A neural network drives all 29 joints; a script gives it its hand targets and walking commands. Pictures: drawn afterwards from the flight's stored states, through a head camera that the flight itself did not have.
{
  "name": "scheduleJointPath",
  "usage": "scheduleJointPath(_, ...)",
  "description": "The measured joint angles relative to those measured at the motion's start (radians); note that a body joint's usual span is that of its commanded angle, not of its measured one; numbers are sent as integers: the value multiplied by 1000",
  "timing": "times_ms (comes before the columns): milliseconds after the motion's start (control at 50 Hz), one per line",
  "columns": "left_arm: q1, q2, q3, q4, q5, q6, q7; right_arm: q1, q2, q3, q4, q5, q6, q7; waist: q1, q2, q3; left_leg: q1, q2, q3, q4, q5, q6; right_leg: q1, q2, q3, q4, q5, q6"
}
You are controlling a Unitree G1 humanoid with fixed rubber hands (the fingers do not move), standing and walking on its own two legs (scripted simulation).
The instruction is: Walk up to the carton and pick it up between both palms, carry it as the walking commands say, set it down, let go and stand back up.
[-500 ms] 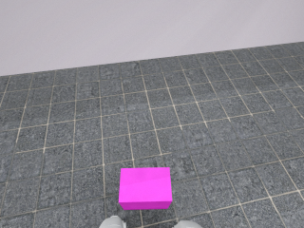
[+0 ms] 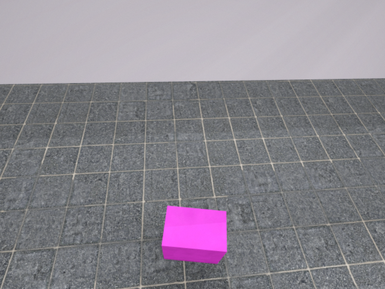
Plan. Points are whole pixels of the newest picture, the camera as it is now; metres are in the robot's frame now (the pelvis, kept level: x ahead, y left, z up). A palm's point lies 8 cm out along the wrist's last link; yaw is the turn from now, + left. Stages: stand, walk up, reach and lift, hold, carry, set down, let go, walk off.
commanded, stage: walk up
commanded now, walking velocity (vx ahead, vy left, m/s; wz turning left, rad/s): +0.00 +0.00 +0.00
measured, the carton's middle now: (193, 236) +0.39 -0.01 -0.64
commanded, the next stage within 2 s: stand in 0.36 s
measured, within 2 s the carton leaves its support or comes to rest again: neither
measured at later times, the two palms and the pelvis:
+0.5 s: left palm out of the picture -0.01 +0.23 -0.14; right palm out of the picture -0.03 -0.20 -0.13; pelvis -0.01 +0.02 +0.01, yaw -1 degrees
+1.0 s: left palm out of the picture -0.01 +0.20 -0.14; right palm out of the picture -0.04 -0.22 -0.13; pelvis -0.01 -0.01 +0.01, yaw -1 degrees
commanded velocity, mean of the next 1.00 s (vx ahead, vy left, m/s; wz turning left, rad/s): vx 0.00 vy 0.00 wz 0.00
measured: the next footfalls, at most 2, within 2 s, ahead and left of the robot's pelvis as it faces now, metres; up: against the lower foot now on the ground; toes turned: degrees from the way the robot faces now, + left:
right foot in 0.24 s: +0.02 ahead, -0.11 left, +0.00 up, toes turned +0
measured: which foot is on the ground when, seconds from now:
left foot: down 0.00-1.00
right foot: up 0.00-0.22, down 0.24-1.00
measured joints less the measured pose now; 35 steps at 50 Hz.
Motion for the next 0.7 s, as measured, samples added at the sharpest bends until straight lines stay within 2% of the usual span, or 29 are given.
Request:
scheduleJointPath(60, 5, 23, -5, 24, -17, 25, -5, 12, 53, 21, 24, -9, -25, -7, 3, -32, 4, 38, -12, 19, -28, -2, 13, -10, 29, 50, 91, -126, -26)
scheduleJointPath(120, 7, 30, -9, 28, -19, 29, -7, 28, 97, 32, 48, -9, -26, -15, -1, -37, 4, 65, -16, 25, -68, 19, 23, -3, 52, 49, 141, -141, -30)
scheduleJointPath(160, 3, 27, -13, 30, -20, 29, -4, 38, 114, 24, 63, -8, -27, -38, -5, -37, 7, 73, -23, 29, -78, 26, 28, 18, 62, 44, 125, -139, -33)
scheduleJointPath(200, -1, 20, -18, 30, -22, 25, 1, 50, 114, 21, 78, -7, -28, -35, -10, -37, 7, 76, -33, 33, -79, 28, 32, 60, 68, 37, 54, -109, -38)
scheduleJointPath(240, -4, 12, -23, 26, -26, 14, 6, 62, 111, 19, 91, -5, -24, -27, -12, -38, 6, 73, -44, 40, -65, 20, 32, 114, 70, 24, -64, -21, -43)
scheduleJointPath(280, -17, -9, -27, 36, -23, 4, 8, 68, 102, 15, 107, -5, -18, -22, -18, -14, 16, 79, -40, 36, -56, 15, 31, 139, 74, 18, -104, 62, -49)
scheduleJointPath(340, -25, -37, -37, 51, -22, -7, 3, 83, 91, 16, 127, -1, -15, -21, -28, 15, 11, 101, -33, 32, -95, 35, 27, 164, 83, 14, -145, 59, -47)
scheduleJointPath(440, -30, -70, -48, 60, -25, -26, 3, 107, 86, 17, 159, 0, -21, -19, -38, 33, -4, 115, -26, 35, -139, 60, 23, 179, 92, 15, -196, 84, -52)
scheduleJointPath(700, -17, -77, -50, 60, -28, -40, 6, 166, 103, 17, 195, -5, -30, -24, -44, 35, -32, 113, -10, 24, -154, 68, 4, 182, 110, 4, -215, 90, -69)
